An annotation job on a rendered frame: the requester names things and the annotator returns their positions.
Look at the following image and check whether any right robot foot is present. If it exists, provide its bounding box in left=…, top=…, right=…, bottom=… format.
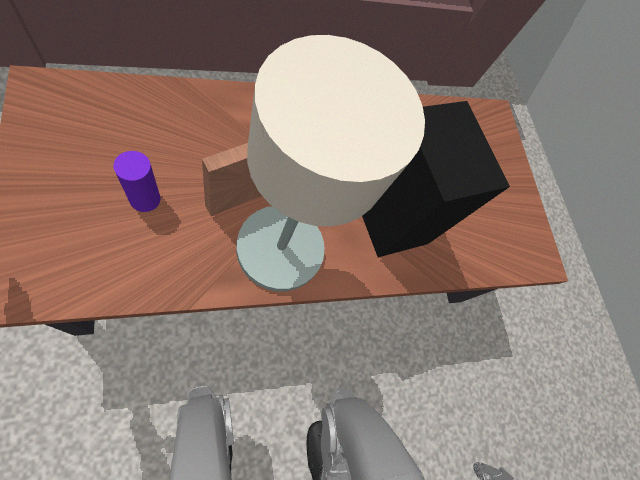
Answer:
left=307, top=421, right=323, bottom=480

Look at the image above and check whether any desk lamp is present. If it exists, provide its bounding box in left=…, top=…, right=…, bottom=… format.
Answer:
left=236, top=35, right=425, bottom=291

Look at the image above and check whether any coffee table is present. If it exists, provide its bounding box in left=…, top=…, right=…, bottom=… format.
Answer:
left=0, top=65, right=568, bottom=336

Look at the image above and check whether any right robot hand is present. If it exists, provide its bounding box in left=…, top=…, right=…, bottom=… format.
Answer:
left=473, top=462, right=515, bottom=480

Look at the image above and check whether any sofa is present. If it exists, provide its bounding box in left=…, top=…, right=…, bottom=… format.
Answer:
left=0, top=0, right=546, bottom=87

